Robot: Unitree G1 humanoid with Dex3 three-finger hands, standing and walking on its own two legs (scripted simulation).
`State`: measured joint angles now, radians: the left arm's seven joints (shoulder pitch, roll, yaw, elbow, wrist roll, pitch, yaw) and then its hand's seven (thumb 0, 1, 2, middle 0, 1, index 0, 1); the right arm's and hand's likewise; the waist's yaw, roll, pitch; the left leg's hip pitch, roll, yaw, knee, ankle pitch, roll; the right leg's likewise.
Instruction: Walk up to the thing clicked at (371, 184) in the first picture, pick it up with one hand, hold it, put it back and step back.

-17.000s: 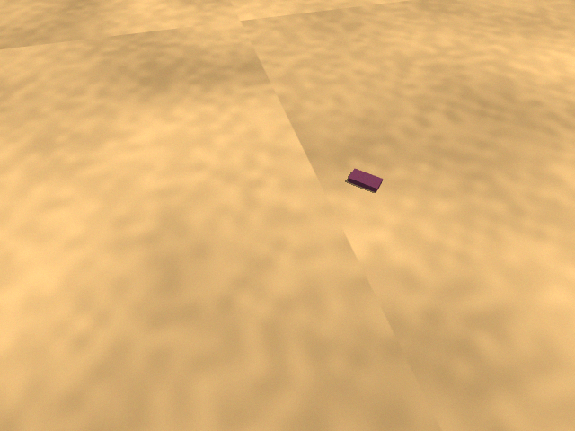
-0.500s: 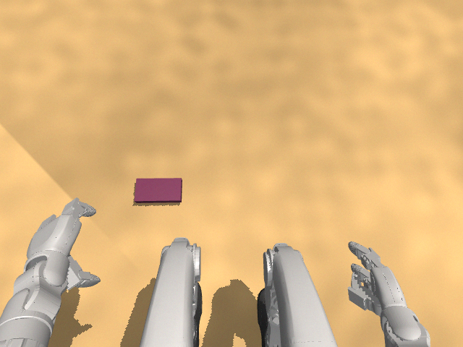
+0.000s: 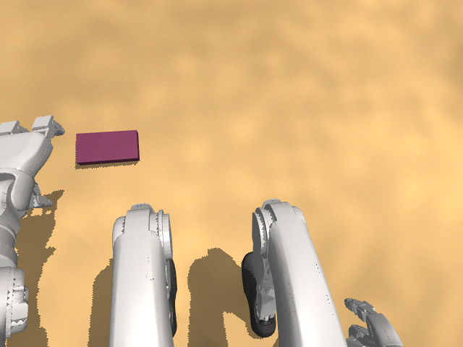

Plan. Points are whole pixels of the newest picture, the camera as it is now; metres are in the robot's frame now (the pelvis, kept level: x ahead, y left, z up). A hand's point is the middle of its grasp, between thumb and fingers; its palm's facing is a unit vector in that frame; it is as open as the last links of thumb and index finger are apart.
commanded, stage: rise first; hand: left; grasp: from above
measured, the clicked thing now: (108, 147) +0.51 +0.29 -0.37
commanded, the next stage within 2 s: none
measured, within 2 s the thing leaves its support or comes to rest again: neither
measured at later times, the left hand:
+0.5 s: hand (60, 158) +0.43 +0.33 -0.21, palm faces -0.45 -0.06 -0.89, open 14.2 cm
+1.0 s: hand (69, 154) +0.45 +0.33 -0.24, palm faces -0.46 -0.07 -0.88, open 14.1 cm
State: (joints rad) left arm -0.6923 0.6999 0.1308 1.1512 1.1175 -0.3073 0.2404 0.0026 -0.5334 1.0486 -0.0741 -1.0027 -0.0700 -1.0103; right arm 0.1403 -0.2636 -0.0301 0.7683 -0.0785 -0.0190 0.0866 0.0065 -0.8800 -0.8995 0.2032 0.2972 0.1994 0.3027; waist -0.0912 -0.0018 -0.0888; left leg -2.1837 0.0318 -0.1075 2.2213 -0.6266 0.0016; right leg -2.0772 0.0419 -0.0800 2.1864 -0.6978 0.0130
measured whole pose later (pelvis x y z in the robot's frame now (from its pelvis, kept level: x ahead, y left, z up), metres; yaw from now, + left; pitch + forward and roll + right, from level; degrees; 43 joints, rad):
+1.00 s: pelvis +0.01 +0.00 -0.06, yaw -5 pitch +32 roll -10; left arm -0.88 0.86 0.16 1.41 1.28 -0.32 0.39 0.00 -0.53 1.00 -0.07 -1.02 -0.08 -1.01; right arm 0.09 -0.26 0.10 0.75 -0.17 -0.01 0.13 0.00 -0.90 -0.90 0.20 0.30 0.20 0.30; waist -0.19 -0.06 0.00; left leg -2.35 0.04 -0.18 2.45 -0.68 0.00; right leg -2.22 0.07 -0.13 2.37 -0.73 0.02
